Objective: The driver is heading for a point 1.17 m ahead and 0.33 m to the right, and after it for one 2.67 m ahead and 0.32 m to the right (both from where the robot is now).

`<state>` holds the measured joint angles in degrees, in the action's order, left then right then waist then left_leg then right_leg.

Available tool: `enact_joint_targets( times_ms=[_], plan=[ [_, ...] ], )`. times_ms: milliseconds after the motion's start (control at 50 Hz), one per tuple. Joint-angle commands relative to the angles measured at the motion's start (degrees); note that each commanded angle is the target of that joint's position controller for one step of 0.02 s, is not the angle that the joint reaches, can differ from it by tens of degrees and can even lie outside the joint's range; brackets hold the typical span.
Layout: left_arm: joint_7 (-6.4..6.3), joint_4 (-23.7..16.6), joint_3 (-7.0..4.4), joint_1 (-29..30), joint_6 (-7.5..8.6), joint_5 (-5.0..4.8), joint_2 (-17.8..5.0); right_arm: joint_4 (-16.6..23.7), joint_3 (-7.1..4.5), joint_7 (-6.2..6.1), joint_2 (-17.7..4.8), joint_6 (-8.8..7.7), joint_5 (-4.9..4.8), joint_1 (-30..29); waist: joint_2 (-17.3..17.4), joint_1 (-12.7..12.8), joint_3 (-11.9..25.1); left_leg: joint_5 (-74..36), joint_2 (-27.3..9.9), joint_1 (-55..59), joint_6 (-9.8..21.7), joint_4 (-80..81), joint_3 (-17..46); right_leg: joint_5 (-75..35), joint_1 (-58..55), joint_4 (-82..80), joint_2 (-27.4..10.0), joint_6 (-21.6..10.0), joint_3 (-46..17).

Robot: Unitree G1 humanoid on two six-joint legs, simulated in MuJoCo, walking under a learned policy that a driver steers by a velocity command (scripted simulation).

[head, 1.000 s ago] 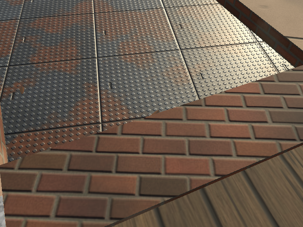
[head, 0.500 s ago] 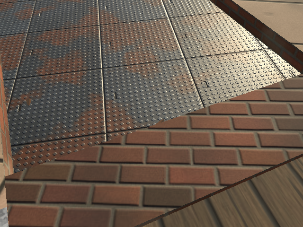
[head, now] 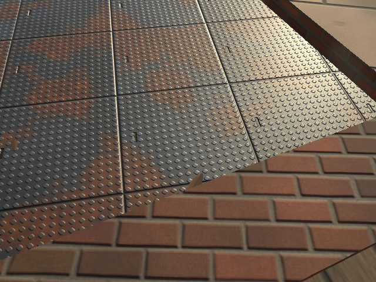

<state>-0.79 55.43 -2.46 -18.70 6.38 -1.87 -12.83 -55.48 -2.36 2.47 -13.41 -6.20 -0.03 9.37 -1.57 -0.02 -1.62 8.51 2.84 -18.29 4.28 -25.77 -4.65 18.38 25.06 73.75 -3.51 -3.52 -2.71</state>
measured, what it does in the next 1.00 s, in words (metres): climbs: right foot 0.03 m higher, then left foot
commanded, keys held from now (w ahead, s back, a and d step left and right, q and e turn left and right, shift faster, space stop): w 0.90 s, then w+e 0.10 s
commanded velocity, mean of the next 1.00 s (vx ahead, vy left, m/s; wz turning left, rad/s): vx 0.50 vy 0.00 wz -0.01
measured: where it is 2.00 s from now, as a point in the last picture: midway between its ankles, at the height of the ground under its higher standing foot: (239, 151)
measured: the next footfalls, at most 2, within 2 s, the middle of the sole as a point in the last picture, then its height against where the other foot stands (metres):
right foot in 0.36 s outside the picture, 0.03 m higher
left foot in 0.98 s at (170, 228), level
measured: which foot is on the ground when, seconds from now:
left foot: down 0.00-0.46, up 0.48-0.96, down 0.98-1.00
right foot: up 0.00-0.34, down 0.36-1.00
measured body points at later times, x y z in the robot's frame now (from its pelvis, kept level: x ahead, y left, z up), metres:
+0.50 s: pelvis +0.28 -0.06 +0.02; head +0.31 -0.07 +0.46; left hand +0.46 +0.15 -0.09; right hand +0.21 -0.28 -0.14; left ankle +0.08 +0.07 -0.67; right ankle +0.37 -0.16 -0.70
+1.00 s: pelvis +0.53 -0.02 +0.03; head +0.54 -0.01 +0.48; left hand +0.44 +0.17 -0.13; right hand +0.71 -0.24 -0.09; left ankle +0.63 +0.08 -0.70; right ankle +0.37 -0.16 -0.70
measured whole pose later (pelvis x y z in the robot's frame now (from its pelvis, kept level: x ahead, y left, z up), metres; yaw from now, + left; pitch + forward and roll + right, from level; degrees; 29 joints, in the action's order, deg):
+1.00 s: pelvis +0.53 -0.02 +0.03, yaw +0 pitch +0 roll -2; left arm 3.5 62.5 -0.9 -27.6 5.3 3.9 -7.1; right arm -51.9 -3.0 2.5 -10.5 -3.9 2.8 2.2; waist 1.2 3.5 -1.4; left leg 6.7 -2.4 -24.4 3.2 -31.3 -2.1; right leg 22.9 -5.0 19.1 -0.9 0.6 3.7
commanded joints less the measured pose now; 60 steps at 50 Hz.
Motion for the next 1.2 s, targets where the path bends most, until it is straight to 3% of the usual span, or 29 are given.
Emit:
enact_joint_targets(
  times_ms=[20,100,120,160,200,300,360,380,400,440,460,480,500,520,560,600,720,780,900,940,980,1000,1020,1040,1060,1100,1120,1140,1200],
  plan=[
    [-0.68,-1.6,-1.34,-6.4,-1.25,0.02,-2.0,0.9,-0.19,0.00,-3.2,-1.01,0.37,1.1,5.6,2.4,1.3,-1.6,-14.8,2.7,9.4,18.4,16.0,-3.9,6.1,-0.9,-5.3,-0.6,-1.7],
    [-0.71,-5.4,-2.02,3.2,-1.84,1.29,-3.6,-0.7,-0.50,-1.53,-6.3,-0.84,0.58,5.8,4.2,1.3,-2.3,-3.8,-15.2,4.3,10.5,20.6,13.7,-12.5,16.4,-10.4,-6.9,2.2,-0.9],
    [2.54,-4.8,1.81,4.3,-2.37,9.41,4.2,-1.4,1.91,-0.73,2.3,-2.36,6.79,10.7,2.8,-0.8,-3.5,-2.8,-16.3,6.7,12.2,19.5,13.6,-18.8,19.2,-13.8,-6.6,0.4,-1.4],
    [4.40,-5.4,1.11,7.1,-3.21,8.49,0.9,-2.0,1.90,0.72,0.0,-2.39,5.60,13.0,4.3,-1.2,-3.5,-4.0,-14.3,6.3,11.9,19.2,10.0,-23.0,17.6,-21.7,-4.8,-0.4,1.9],
    [4.88,-7.5,0.85,12.7,-3.79,7.28,-1.3,-2.3,2.20,1.64,-2.1,-2.26,4.35,15.2,5.1,-2.2,-3.0,-6.4,-14.0,5.8,11.7,19.1,8.8,-23.6,13.2,-26.9,-3.2,0.1,3.8],
    [4.04,-11.6,1.30,21.6,-4.51,5.89,-1.7,-4.8,1.70,1.86,-4.4,-0.96,3.65,22.5,5.7,-4.5,-4.7,-15.1,-19.1,24.8,11.6,19.0,10.8,-14.7,18.0,-39.0,-0.6,-1.0,4.8],
    [3.96,-12.5,0.91,22.1,-3.95,5.23,-1.9,-3.5,1.24,1.35,-4.6,0.02,3.95,19.8,6.9,-2.0,-3.7,-20.8,-20.0,26.0,9.2,17.7,9.3,-11.1,9.9,-39.7,1.3,-3.2,5.9],
    [3.86,-12.2,0.23,20.2,-3.46,4.61,-3.0,-3.0,0.81,0.99,-5.7,0.24,3.78,18.2,6.8,0.4,-1.7,-29.6,-18.6,24.7,7.9,14.2,7.4,-12.8,3.4,-41.2,3.2,-4.0,7.8],
    [3.79,-11.2,-0.24,19.7,-2.79,3.19,-3.3,-4.7,1.02,0.42,-3.0,-0.12,4.37,27.7,3.8,-2.1,6.1,-42.0,-13.5,19.4,5.8,7.8,3.1,-13.6,-11.9,-36.7,4.9,-4.0,9.5],
    [3.69,-6.7,-0.52,9.1,-2.91,3.51,-2.5,-5.9,-0.33,0.92,-6.5,-0.13,4.42,26.1,5.9,4.2,8.5,-39.4,-9.3,3.5,2.2,-4.7,0.8,-17.6,-32.1,-39.1,4.1,-4.1,5.9],
    [3.05,-2.8,-1.24,-2.7,-3.13,3.90,-5.2,-5.0,-0.05,2.15,-4.8,-0.02,4.49,25.9,0.9,7.6,14.4,-24.4,-6.0,-7.7,0.5,-17.3,0.7,-16.5,-46.7,-43.0,-2.9,-9.4,-5.5],
    [2.16,2.0,-1.67,-17.1,-3.60,6.03,-7.5,-3.9,0.06,3.68,-2.3,0.35,4.64,22.8,-5.7,11.6,20.3,16.3,-0.5,-13.2,-0.6,-38.2,6.0,-21.0,-53.4,-52.4,-13.5,-16.1,-24.5],
    [1.33,2.8,-2.36,-15.6,-1.68,7.16,-8.8,-0.6,-0.54,3.70,-2.1,-0.21,3.03,14.7,-3.7,11.4,11.0,15.5,-3.6,-19.3,1.7,-48.2,13.0,-19.7,-43.9,-55.1,-15.1,-14.2,-25.5],
    [1.01,2.4,-2.39,-9.3,-0.31,6.30,-7.9,1.1,-0.48,2.07,-1.5,-0.91,3.13,8.3,-3.2,9.6,3.6,13.1,-6.5,-20.7,2.7,-50.8,13.3,-21.6,-33.2,-56.5,-13.9,-13.4,-19.8],
    [0.82,1.7,-0.49,-1.6,-0.13,4.76,-0.3,2.6,-0.09,-0.45,0.9,-0.45,4.45,7.1,-0.5,5.0,3.8,12.4,-9.0,-16.1,3.9,-50.0,12.9,-24.3,-25.9,-60.7,-12.1,-12.6,-13.8],
    [0.99,0.7,0.70,1.0,-0.08,5.45,3.7,2.0,0.04,-0.73,2.7,0.74,4.79,9.4,0.4,1.4,0.0,11.5,-9.5,-15.6,3.3,-46.8,11.5,-19.7,-21.2,-65.2,-9.9,-11.3,-10.2],
    [3.93,1.4,1.34,-2.1,1.74,6.28,1.1,4.2,0.47,1.40,2.1,3.07,4.75,1.7,-1.6,-0.6,-3.7,-6.9,-9.1,-11.4,-1.6,-23.8,4.6,-21.1,-10.4,-69.3,-6.1,-10.4,0.2],
    [5.38,3.7,1.10,-7.1,2.10,5.96,-1.5,6.2,0.03,1.03,-0.4,4.25,4.51,-3.1,-2.0,0.5,-4.6,-8.3,-9.0,-12.9,-3.0,-15.8,6.4,-21.1,-15.2,-69.0,-9.4,-11.6,-1.0],
    [4.60,5.9,0.81,-12.2,0.13,6.35,-1.3,7.9,-1.04,0.28,-1.4,3.41,3.89,-11.1,-2.5,2.8,-4.6,-2.7,-7.7,-14.3,-0.5,-8.0,5.2,-20.8,-28.6,-65.9,-12.1,-9.5,-0.1],
    [4.10,5.7,0.31,-11.2,-0.77,5.43,-1.9,8.0,-1.58,0.14,-1.8,2.56,3.54,-12.0,-1.5,1.9,-4.2,-0.7,-6.4,-9.3,0.3,-3.6,3.4,-21.3,-28.2,-62.8,-11.5,-8.1,0.0],
    [3.86,5.3,-0.19,-10.0,-1.10,5.76,-2.7,5.4,-2.98,-0.50,-4.4,0.95,1.98,-4.0,-0.7,-1.7,1.3,-5.6,-4.7,10.0,2.7,-4.0,2.7,-29.7,-20.1,-52.5,-6.3,-4.8,1.9],
    [4.11,4.5,1.09,-14.9,-0.49,5.80,2.8,2.6,-3.71,-0.73,-7.8,0.44,1.57,6.6,9.2,-3.8,13.0,-6.7,-12.2,33.2,11.0,-4.1,13.0,-22.3,-4.6,-36.5,1.7,-0.5,5.8],
    [5.53,3.1,1.56,-12.7,-0.05,6.56,3.7,-1.5,-4.03,-1.36,-9.1,0.77,3.03,23.9,15.9,-10.2,20.0,-4.7,-23.0,48.2,18.7,5.8,34.8,12.8,10.3,-15.8,8.3,1.5,2.9],
    [6.19,1.1,-0.55,-3.8,0.38,5.51,-1.3,-3.9,-3.86,-1.62,-7.9,-0.01,5.59,26.4,9.9,-11.5,10.3,0.8,-22.9,40.6,14.5,9.9,35.2,12.6,18.5,-1.7,5.8,-1.3,-4.1],
    [5.23,2.1,-1.02,-3.2,0.93,4.58,-1.4,-3.1,-3.74,-1.88,-6.9,-0.61,4.88,19.0,6.5,-8.1,2.7,2.3,-23.3,27.8,12.9,10.8,27.7,6.0,18.6,3.0,2.1,-3.0,-5.8],
    [3.55,1.8,-0.48,-3.6,0.74,5.38,2.4,-2.6,-1.18,-2.85,0.9,-0.20,3.77,13.7,3.9,-3.6,1.3,-2.5,-22.3,18.0,11.2,13.6,19.4,-1.6,12.9,2.9,-2.1,-5.0,-6.2],
    [3.54,1.1,-0.13,-3.1,0.30,5.58,4.0,-2.2,-0.24,-3.26,3.7,-0.03,4.02,12.3,3.1,-2.0,0.1,-6.2,-21.4,15.0,9.9,14.8,16.4,-5.0,11.8,2.7,-3.0,-5.0,-6.8],
    [3.87,0.8,-0.16,-3.1,-0.17,5.32,4.7,-1.8,0.35,-3.43,5.1,-0.25,4.44,11.2,2.7,-0.8,-0.4,-9.1,-20.2,13.3,8.9,16.0,12.8,-7.5,10.8,1.5,-3.3,-4.9,-6.9],
    [5.46,-0.8,-0.33,-1.2,-0.67,4.40,3.9,-2.4,0.21,-3.51,4.1,-2.22,5.10,12.2,3.2,-0.2,-2.6,-15.8,-17.6,11.1,7.9,17.5,3.5,-12.4,11.8,-5.5,-3.8,-3.5,-6.1]
  ],
)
